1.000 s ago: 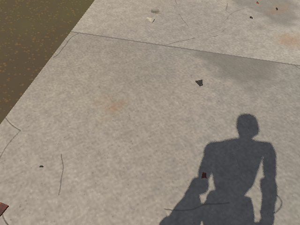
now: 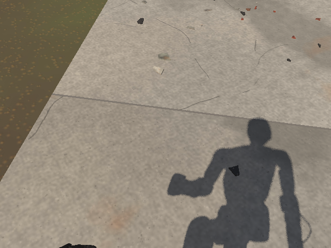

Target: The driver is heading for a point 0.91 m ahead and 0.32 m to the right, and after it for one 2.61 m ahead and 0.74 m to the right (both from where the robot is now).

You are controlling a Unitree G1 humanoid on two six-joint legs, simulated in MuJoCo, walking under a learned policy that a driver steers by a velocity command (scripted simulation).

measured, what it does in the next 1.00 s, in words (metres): walks ahead, turning right: right foot, then left foot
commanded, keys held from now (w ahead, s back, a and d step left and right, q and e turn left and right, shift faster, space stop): w+shift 0.04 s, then w+e+shift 0.90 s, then w+q+shift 0.06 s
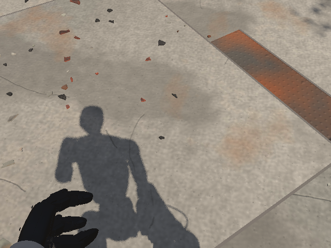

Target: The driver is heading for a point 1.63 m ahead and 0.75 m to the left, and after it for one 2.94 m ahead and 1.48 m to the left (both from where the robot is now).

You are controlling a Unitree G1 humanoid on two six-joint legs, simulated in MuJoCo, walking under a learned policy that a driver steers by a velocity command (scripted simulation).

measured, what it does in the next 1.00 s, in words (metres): walks ahead, turning left: right foot, then left foot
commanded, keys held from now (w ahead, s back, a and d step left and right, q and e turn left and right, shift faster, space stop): w+q+shift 0.12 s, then s+q+shift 0.40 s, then q+shift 0.40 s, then w+q+shift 0.08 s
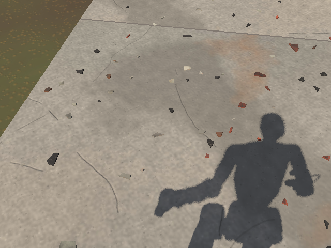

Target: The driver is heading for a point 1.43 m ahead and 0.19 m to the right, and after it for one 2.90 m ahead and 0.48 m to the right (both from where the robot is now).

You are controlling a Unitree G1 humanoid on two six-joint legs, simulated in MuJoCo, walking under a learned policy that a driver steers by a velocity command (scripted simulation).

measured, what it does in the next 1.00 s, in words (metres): walks ahead: left foot, then right foot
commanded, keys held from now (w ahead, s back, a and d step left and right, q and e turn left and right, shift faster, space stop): w+q+shift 0.22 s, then w+e+shift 0.78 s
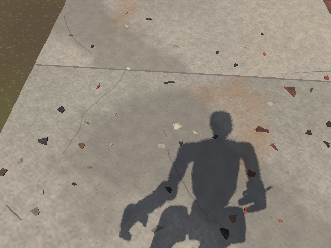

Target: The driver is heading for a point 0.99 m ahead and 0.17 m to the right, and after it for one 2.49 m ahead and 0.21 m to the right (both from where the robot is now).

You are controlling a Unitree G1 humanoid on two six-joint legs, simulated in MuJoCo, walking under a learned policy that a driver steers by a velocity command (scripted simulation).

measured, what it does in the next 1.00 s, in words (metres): walks ahead, turning right: left foot, then right foot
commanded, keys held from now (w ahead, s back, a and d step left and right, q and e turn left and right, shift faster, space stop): w+e+shift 0.68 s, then w+shift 0.02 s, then w+q+shift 0.18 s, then q+shift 0.12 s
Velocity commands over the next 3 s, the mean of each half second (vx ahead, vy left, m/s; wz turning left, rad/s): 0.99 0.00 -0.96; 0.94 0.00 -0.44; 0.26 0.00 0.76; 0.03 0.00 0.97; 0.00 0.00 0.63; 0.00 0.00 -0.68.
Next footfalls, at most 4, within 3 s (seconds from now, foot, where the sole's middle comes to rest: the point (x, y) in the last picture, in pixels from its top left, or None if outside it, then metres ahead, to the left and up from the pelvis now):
0.28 left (131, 240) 0.50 0.15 -0.74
0.74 right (223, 183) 0.77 -0.23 -0.74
1.14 left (248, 122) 1.13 -0.40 -0.74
1.60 right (286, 117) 1.18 -0.60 -0.74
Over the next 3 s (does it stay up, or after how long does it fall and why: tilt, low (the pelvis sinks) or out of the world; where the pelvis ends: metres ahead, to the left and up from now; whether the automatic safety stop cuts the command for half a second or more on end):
stays up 1.10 -0.40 0.04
